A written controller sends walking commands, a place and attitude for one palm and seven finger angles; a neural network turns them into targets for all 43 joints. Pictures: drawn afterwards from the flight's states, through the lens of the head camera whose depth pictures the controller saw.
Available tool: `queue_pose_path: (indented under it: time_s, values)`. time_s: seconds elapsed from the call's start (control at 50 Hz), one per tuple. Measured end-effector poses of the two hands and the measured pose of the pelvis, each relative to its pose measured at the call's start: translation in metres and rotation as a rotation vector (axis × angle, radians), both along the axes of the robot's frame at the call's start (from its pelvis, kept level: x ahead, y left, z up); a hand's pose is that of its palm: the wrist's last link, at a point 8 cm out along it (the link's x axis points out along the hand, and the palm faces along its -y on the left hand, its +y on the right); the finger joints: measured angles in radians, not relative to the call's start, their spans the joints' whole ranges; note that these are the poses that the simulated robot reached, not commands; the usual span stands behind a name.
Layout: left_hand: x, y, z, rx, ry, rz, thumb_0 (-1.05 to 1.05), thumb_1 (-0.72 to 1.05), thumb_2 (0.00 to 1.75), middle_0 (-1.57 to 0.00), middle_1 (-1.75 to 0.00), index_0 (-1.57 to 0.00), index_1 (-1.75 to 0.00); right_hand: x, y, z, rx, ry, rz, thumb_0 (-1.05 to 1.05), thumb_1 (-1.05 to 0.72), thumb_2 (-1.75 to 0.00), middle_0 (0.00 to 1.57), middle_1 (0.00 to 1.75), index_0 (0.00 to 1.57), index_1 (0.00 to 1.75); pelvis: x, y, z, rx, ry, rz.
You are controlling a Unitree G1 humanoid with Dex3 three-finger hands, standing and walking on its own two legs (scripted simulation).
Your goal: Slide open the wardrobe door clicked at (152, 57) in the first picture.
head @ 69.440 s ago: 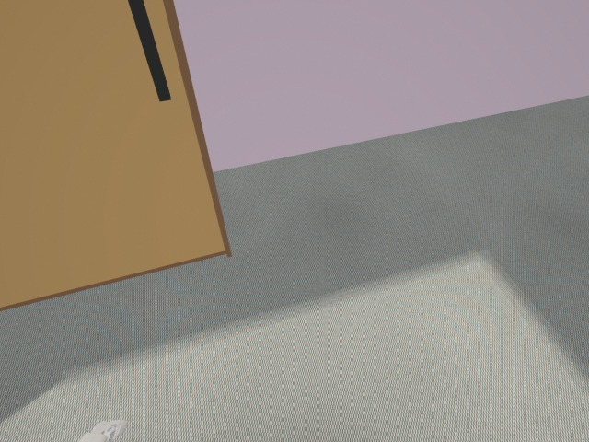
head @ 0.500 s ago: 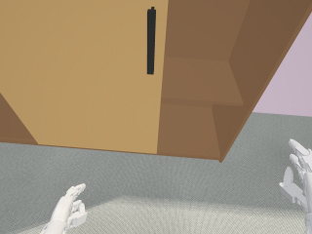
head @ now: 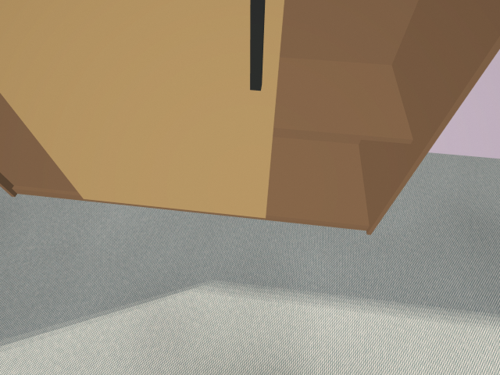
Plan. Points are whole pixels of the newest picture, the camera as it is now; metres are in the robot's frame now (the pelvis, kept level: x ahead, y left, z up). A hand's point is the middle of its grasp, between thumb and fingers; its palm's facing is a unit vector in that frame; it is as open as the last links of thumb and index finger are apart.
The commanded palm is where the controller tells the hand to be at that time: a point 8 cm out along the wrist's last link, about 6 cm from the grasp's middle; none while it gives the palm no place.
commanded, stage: let the arm hang, fingers relaxed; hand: right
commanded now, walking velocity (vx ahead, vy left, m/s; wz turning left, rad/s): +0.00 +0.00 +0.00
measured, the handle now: (258, 35) +0.77 +0.04 +0.13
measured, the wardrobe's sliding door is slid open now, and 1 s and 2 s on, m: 0.47 0.47 0.47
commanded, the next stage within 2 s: look to check the result in 0.52 s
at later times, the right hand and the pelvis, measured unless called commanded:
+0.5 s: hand out of the picture +0.05 -0.18 -0.17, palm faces -0.04 +0.98 -0.21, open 7.3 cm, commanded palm none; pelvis +0.01 +0.00 +0.00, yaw +1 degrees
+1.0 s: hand out of the picture +0.03 -0.17 -0.18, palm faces -0.04 +0.98 -0.19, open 7.4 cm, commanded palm none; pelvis +0.02 +0.00 +0.00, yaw +1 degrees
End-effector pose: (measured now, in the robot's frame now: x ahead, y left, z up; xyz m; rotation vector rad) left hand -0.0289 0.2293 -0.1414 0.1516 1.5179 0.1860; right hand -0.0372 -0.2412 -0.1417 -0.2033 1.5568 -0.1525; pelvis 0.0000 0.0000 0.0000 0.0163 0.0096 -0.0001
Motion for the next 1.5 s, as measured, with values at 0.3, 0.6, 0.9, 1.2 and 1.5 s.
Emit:
queue_pose_path:
  time_s: [0.3,0.6,0.9,1.2,1.5]
  values:
    - [0.044,-0.008,-0.002,-0.007,-0.141,0.0,0.01,0.93,0.89,-0.2,-0.3,-0.2,-0.3,0.074,0.013,-0.004,0.028,-0.199,0.047,0.0,-0.93,-0.9,0.2,0.3,0.2,0.3,0.005,-0.004,0.001,-0.009,-0.015,0.015]
    - [0.057,-0.004,0.001,-0.003,-0.157,-0.002,0.01,0.92,0.89,-0.2,-0.3,-0.2,-0.3,0.082,0.011,-0.001,0.028,-0.198,0.057,0.0,-0.91,-0.9,0.2,0.3,0.2,0.3,0.014,-0.003,0.003,-0.012,-0.021,0.023]
    - [0.049,-0.007,0.0,-0.011,-0.101,0.009,0.01,0.91,0.89,-0.2,-0.3,-0.2,-0.3,0.063,0.018,-0.004,0.039,-0.121,0.035,0.0,-0.91,-0.9,0.2,0.3,0.2,0.3,0.022,-0.001,0.004,-0.012,-0.019,0.025]
    - [0.056,-0.004,0.001,-0.002,-0.11,0.012,0.01,0.92,0.89,-0.2,-0.3,-0.2,-0.3,0.075,0.023,-0.005,0.048,-0.141,0.039,0.0,-0.91,-0.9,0.2,0.3,0.2,0.3,0.028,0.001,0.004,-0.012,-0.019,0.027]
    - [0.06,-0.004,0.001,-0.003,-0.116,0.014,0.01,0.92,0.89,-0.2,-0.3,-0.2,-0.3,0.083,0.019,-0.003,0.04,-0.152,0.044,0.0,-0.91,-0.9,0.19,0.3,0.2,0.3,0.032,0.0,0.005,-0.014,-0.02,0.03]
